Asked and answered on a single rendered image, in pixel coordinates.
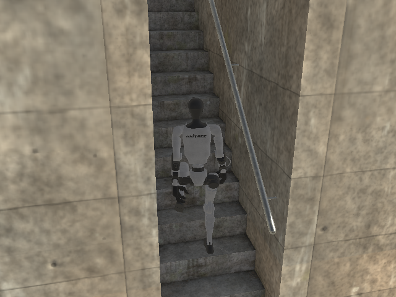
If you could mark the robot left upper arm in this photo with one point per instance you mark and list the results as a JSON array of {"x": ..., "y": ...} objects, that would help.
[{"x": 176, "y": 142}]

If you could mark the robot left forearm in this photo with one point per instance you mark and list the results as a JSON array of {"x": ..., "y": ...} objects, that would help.
[{"x": 175, "y": 171}]

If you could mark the left robot hand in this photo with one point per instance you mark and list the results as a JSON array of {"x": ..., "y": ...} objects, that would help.
[{"x": 177, "y": 194}]

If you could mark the right robot foot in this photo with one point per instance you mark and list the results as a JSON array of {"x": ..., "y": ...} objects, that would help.
[{"x": 209, "y": 248}]

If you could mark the robot right upper arm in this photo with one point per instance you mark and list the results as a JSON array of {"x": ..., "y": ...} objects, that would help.
[{"x": 218, "y": 140}]

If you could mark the robot foot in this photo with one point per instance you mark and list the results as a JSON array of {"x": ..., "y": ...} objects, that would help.
[
  {"x": 179, "y": 207},
  {"x": 209, "y": 248}
]

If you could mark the right robot hand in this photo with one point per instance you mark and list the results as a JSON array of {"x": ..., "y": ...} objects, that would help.
[{"x": 223, "y": 176}]

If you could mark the left robot foot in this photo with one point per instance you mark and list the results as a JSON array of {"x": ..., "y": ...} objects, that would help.
[{"x": 179, "y": 207}]

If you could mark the robot right forearm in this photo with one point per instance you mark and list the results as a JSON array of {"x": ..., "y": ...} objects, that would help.
[{"x": 222, "y": 163}]

